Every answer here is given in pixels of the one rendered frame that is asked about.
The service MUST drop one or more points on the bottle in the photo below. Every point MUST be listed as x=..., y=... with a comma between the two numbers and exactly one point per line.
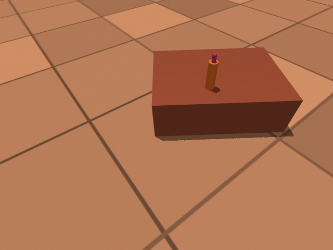
x=211, y=73

